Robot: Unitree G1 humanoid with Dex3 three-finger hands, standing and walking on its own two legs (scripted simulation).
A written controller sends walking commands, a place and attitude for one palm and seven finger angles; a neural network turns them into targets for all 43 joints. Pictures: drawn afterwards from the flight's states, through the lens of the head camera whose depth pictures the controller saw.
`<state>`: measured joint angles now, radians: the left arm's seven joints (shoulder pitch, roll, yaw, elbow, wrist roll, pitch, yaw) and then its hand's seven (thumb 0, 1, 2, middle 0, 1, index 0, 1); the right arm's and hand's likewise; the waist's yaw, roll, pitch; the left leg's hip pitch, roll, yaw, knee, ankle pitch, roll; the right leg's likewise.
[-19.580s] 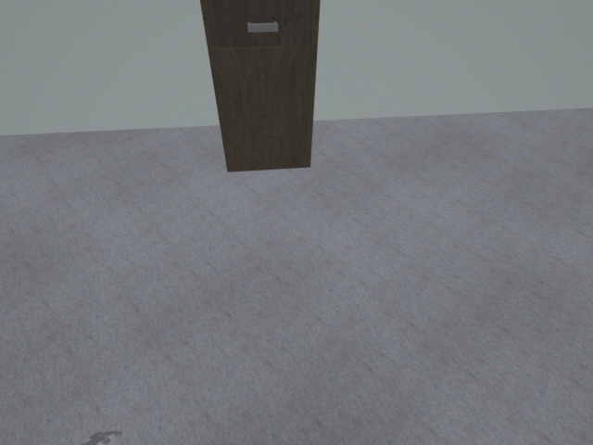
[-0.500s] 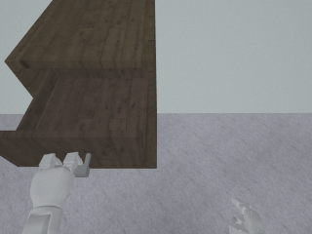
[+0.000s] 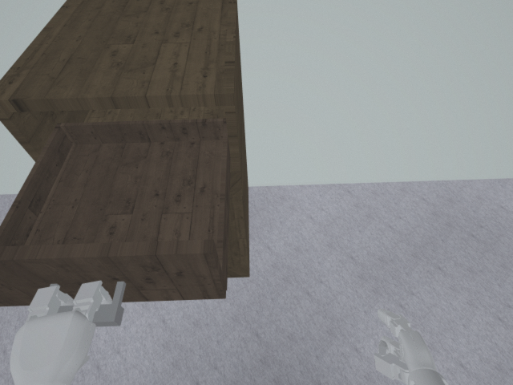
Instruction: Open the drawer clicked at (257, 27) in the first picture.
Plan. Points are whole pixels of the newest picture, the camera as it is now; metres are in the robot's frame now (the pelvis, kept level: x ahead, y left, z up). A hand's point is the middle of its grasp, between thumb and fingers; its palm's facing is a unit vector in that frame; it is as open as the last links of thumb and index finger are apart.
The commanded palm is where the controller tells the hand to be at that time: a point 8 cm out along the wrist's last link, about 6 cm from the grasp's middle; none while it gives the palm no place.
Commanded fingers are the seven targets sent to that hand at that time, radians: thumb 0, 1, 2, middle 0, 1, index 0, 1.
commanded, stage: open the thumb to release the handle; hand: left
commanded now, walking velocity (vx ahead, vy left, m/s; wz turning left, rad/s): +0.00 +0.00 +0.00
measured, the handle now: (82, 302) +0.23 +0.28 +0.01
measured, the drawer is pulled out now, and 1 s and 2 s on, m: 0.30 0.30 0.30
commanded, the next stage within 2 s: lift the hand off the handle in 0.50 s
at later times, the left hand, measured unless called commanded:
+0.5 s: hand (79, 344) +0.18 +0.27 +0.00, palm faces -0.01 -0.04 -1.00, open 12.2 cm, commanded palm +0.16 +0.27 +0.04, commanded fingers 0.00 -0.50 0.30 -0.30 -1.20 -0.30 -1.20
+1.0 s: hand (80, 339) +0.19 +0.27 +0.00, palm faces +0.00 -0.03 -1.00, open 13.6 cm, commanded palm +0.18 +0.27 +0.06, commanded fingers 0.00 -0.50 0.30 -0.30 -1.20 -0.30 -1.20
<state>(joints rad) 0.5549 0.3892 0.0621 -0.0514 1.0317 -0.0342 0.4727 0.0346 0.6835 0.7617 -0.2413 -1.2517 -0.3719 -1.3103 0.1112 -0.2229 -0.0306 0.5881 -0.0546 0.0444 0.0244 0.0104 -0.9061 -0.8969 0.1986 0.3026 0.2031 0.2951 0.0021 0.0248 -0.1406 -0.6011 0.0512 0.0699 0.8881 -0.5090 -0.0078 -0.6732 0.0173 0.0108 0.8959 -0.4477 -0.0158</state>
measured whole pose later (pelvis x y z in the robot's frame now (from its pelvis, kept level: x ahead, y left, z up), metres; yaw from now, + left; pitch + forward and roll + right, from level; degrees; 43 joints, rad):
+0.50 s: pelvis -0.02 +0.00 +0.01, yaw +2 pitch +10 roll +0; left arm 0.35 0.37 0.00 0.09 1.06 0.00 0.45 0.00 -0.23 0.41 -0.34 -1.22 -0.33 -1.23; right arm 0.11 -0.21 -0.01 0.63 -0.04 0.04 -0.05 0.01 -0.91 -0.90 0.20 0.30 0.20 0.30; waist 0.05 0.04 -0.11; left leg -0.57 0.03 0.03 0.85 -0.46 -0.01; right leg -0.63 0.00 -0.02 0.86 -0.42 -0.02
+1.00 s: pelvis -0.03 -0.01 +0.00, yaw +4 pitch +10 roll +0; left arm 0.18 0.38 -0.02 0.23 1.07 -0.04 0.46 0.00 -0.49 0.30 -0.36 -1.21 -0.34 -1.26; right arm 0.13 -0.22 -0.03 0.68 -0.03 0.03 -0.08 0.01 -0.91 -0.90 0.20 0.30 0.20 0.30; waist 0.07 0.05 -0.09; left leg -0.61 0.02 0.01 0.86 -0.43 -0.02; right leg -0.65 -0.01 -0.05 0.87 -0.40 -0.03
